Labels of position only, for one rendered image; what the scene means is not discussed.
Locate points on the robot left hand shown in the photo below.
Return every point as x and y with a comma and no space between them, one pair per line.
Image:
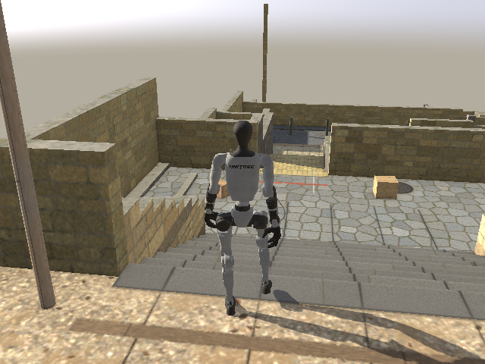
210,216

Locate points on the humanoid robot torso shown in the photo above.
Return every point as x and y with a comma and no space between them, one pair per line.
242,177

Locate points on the right robot upper arm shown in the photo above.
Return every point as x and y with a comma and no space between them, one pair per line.
268,174

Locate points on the right robot thigh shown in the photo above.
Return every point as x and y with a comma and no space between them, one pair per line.
260,222

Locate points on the robot right hand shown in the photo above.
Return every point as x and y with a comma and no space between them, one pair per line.
276,236

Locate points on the right robot forearm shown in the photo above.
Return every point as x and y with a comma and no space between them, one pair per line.
273,210

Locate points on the left robot forearm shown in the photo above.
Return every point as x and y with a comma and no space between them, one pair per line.
210,201

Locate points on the left robot upper arm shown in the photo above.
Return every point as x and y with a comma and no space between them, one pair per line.
215,174

